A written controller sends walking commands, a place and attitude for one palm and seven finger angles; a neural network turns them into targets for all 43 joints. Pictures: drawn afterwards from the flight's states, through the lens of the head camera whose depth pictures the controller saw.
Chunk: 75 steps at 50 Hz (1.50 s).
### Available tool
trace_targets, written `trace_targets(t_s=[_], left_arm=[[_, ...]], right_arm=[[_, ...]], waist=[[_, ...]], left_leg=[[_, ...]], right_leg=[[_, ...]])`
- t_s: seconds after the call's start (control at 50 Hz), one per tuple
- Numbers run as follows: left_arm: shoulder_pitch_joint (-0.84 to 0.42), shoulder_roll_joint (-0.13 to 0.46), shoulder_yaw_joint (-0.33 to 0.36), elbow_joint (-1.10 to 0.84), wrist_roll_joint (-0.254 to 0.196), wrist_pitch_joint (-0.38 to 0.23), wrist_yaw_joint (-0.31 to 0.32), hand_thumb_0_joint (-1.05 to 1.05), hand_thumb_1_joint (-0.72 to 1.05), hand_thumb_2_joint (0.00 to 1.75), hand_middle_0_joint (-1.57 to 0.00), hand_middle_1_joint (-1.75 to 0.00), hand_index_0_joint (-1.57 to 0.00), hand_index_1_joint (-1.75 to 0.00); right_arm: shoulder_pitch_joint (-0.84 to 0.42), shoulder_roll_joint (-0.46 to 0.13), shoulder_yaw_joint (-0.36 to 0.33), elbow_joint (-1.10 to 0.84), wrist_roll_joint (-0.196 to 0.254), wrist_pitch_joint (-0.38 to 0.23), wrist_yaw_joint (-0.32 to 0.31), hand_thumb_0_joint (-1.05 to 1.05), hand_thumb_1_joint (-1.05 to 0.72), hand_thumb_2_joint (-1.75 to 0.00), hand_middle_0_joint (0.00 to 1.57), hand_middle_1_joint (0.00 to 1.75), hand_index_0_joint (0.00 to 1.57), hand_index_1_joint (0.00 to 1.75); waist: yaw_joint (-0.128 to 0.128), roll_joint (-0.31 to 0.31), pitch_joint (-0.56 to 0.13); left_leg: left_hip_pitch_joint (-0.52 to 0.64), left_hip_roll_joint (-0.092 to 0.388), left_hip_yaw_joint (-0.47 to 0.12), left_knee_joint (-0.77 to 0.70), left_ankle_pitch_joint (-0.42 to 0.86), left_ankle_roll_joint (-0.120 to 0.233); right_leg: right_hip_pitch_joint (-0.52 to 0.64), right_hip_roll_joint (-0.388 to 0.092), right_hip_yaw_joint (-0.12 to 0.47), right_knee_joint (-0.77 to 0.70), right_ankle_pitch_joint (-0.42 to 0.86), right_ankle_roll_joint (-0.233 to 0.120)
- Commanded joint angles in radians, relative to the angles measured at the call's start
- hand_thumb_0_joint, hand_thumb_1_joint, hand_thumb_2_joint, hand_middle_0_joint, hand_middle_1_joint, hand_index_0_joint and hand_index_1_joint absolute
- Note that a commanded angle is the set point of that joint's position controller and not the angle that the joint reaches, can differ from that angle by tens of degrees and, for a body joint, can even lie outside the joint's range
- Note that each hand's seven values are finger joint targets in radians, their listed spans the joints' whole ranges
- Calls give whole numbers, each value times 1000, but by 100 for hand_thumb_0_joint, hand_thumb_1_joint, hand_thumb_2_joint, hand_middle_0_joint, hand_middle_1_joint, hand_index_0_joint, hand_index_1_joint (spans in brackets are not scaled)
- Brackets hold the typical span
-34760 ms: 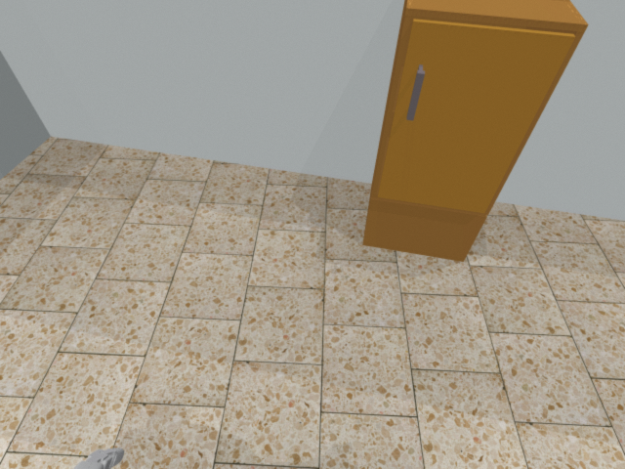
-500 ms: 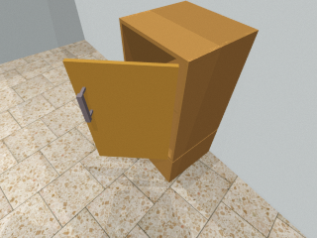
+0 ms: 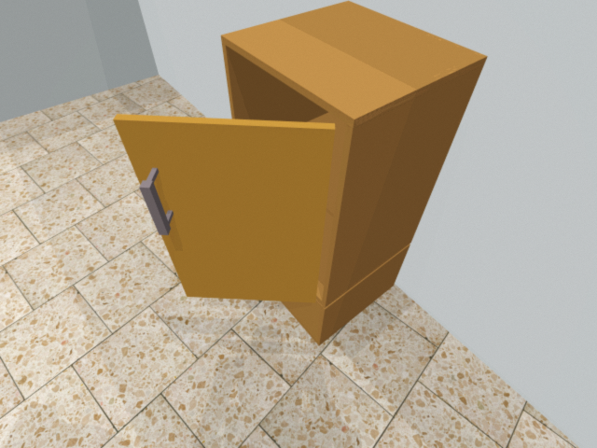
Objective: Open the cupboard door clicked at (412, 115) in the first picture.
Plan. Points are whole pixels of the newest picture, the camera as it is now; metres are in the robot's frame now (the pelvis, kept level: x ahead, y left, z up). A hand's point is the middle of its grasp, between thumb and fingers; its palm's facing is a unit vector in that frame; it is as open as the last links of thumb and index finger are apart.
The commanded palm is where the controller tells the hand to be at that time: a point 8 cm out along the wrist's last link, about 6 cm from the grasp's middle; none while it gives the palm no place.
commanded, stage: look again from close up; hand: left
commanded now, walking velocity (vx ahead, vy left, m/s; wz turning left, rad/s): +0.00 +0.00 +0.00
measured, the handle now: (159, 202) +0.55 +0.31 -0.04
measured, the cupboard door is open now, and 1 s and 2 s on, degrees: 49 49 49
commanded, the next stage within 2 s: shuffle to correct the standing spot in 0.18 s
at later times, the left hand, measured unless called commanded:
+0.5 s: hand out of the picture -0.02 +0.18 -0.18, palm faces +0.08 -0.98 -0.20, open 7.3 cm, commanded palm none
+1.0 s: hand out of the picture +0.05 +0.27 -0.18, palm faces +0.04 -0.98 -0.22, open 7.3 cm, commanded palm none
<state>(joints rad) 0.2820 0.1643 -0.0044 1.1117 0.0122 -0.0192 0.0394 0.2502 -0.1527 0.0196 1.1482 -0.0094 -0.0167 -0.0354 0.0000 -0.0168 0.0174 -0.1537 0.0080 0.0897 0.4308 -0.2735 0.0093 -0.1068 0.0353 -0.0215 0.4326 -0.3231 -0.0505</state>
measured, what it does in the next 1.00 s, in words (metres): lifts its right foot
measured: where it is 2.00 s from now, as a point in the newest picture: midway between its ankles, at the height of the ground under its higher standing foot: outside the picture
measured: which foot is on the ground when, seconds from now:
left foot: down 0.00-1.00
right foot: down 0.00-0.70, up 0.72-1.00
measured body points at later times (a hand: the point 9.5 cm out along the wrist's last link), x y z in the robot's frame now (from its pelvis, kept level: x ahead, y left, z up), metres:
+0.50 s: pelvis +0.00 +0.01 +0.00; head +0.00 +0.01 +0.45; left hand -0.02 +0.23 -0.16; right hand +0.00 -0.22 -0.16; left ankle -0.03 +0.11 -0.74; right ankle -0.06 -0.08 -0.74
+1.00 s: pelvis +0.00 +0.09 -0.01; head +0.03 +0.09 +0.44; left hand +0.05 +0.32 -0.16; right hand +0.02 -0.14 -0.16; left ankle +0.01 +0.15 -0.74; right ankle +0.00 -0.02 -0.74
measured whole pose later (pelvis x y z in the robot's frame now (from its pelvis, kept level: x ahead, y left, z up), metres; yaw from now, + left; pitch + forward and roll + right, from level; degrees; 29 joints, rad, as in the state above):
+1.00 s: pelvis +0.00 +0.09 -0.01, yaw +1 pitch +1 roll +2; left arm 0.23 0.17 0.03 1.01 0.03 0.01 0.04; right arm 0.30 -0.14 0.00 1.04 -0.02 -0.01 -0.03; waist -0.01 -0.03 0.03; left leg -0.24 -0.08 0.14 0.45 -0.23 0.10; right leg -0.28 -0.04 -0.05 0.60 -0.37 -0.01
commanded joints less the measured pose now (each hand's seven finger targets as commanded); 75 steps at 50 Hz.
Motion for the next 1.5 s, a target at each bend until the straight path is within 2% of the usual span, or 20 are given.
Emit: trace_targets(t_s=[0.0,0.32,0.42,0.52,0.56,0.6,0.62,0.64,0.66,0.68,0.72,0.8,0.92,0.96,1.02,1.34,1.42,1.44,1.46,1.48], left_arm=[[74,104,16,-23,2,-11,4,0,90,90,-20,-30,-20,-30],[101,115,26,-19,5,-14,7,0,90,90,-20,-30,-20,-30],[137,147,50,-27,7,-2,14,0,90,90,-20,-30,-20,-30],[163,168,73,-53,17,2,22,0,90,90,-20,-30,-20,-30],[136,184,82,-72,20,2,21,0,90,90,-20,-30,-20,-30],[90,194,85,-89,16,7,15,0,90,90,-20,-30,-20,-30],[62,185,85,-103,16,12,11,0,90,90,-20,-30,-20,-30],[46,164,82,-119,14,19,7,0,90,90,-20,-30,-20,-30],[38,119,79,-144,16,27,2,0,90,90,-20,-30,-20,-30],[14,89,71,-153,21,38,5,0,90,90,-20,-30,-20,-30],[-6,80,64,-158,24,36,-2,0,90,90,-20,-30,-20,-30],[67,47,56,-134,24,41,-8,0,90,90,-20,-30,-20,-30],[26,25,31,-122,17,20,-6,0,90,90,-20,-30,-20,-30],[57,44,30,-96,10,12,0,0,90,90,-20,-30,-20,-30],[37,75,22,-73,3,-4,1,0,90,90,-20,-30,-20,-30],[67,48,5,-10,0,0,5,0,90,90,-20,-30,-20,-30],[89,41,4,5,1,-3,6,0,90,90,-20,-30,-20,-30],[126,67,-10,22,14,-24,41,0,90,90,-20,-30,-20,-30],[116,90,-1,-20,1,-27,33,0,90,90,-20,-30,-20,-30],[88,78,-7,-29,-1,-27,23,0,90,90,-20,-30,-20,-30]], right_arm=[[49,-99,-20,-26,-2,-15,-7,0,-90,-90,20,30,20,30],[62,-96,-24,-28,-1,-12,-6,0,-90,-90,20,30,20,30],[39,-84,-33,-74,-2,10,-1,0,-90,-90,20,30,20,30],[-13,-81,-51,-140,-4,24,8,0,-90,-90,20,30,20,30],[-9,-75,-55,-159,0,20,14,0,-90,-90,20,30,20,30],[45,-69,-57,-154,0,18,19,0,-90,-90,20,30,20,30],[93,-76,-61,-145,-2,15,19,0,-90,-90,20,30,20,30],[138,-119,-68,-140,-8,13,16,0,-90,-90,20,30,20,30],[165,-180,-80,-148,-17,15,14,0,-90,-90,20,30,20,30],[182,-192,-82,-154,-17,21,16,0,-90,-90,20,30,20,30],[118,-160,-71,-189,-12,18,14,0,-90,-90,20,30,20,30],[38,-138,-60,-221,-20,10,15,0,-90,-90,20,30,20,30],[116,-113,-52,-142,-19,-12,0,0,-90,-90,20,30,20,30],[100,-93,-41,-124,-7,-18,-3,0,-90,-90,20,30,20,30],[98,-67,-31,-94,-4,-23,0,0,-90,-90,20,30,20,30],[132,-42,-17,3,0,-21,-6,0,-90,-90,20,30,20,30],[137,-38,-16,7,2,-22,-9,0,-90,-90,20,30,20,30],[53,-108,-13,-70,9,-29,5,0,-90,-90,20,30,20,30],[92,-64,-13,-91,-2,-19,9,0,-90,-90,20,30,20,30],[115,-69,-16,-93,-5,-17,10,0,-90,-90,20,30,20,30]], waist=[[4,3,21],[15,19,18],[37,-70,42],[58,-119,91],[44,-107,72],[11,-103,37],[-15,-94,31],[-31,15,19],[-33,188,25],[-45,262,41],[-24,134,52],[19,85,13],[-3,27,-21],[23,-1,-26],[-3,-33,13],[2,15,45],[-1,23,35],[16,92,79],[-11,97,18],[-25,105,17]], left_leg=[[22,110,-98,-47,257,27],[-4,94,-89,-24,225,23],[-148,44,-32,79,56,-7],[-302,43,-43,270,-169,-20],[-281,41,-50,237,-161,-19],[-110,9,-9,96,-28,-21],[-1,6,-1,26,52,-11],[73,77,-83,-4,123,27],[76,217,-256,-66,139,114],[2,293,-347,-192,7,189],[-66,308,-397,-216,-82,251],[-136,216,-242,-211,22,205],[-15,235,-255,-149,250,184],[-73,192,-203,-84,284,119],[-68,112,-146,-108,227,34],[10,115,-132,-149,204,40],[31,118,-126,-136,247,42],[-55,134,-114,47,441,15],[-53,90,-131,14,145,12],[-74,93,-140,-8,64,20]], right_leg=[[-52,-146,103,-61,383,5],[-23,-173,122,-62,423,-4],[32,-276,218,-69,455,-52],[27,-405,335,-95,522,-165],[15,-402,299,-56,576,-166],[-87,-342,214,-1,513,-111],[-168,-290,162,56,414,-73],[-262,-205,92,148,227,-32],[-360,-93,-38,283,-98,19],[-393,-58,-70,488,-313,28],[-448,-107,-8,703,-260,4],[-327,-123,-48,577,-161,27],[-204,-94,-10,176,-90,40],[-56,-108,24,-30,96,43],[-59,-164,97,-34,291,3],[-77,-150,66,-99,207,15],[-70,-149,64,-99,233,14],[-122,-177,80,-65,401,23],[-94,-188,107,-63,213,-10],[-121,-168,98,-48,80,-23]])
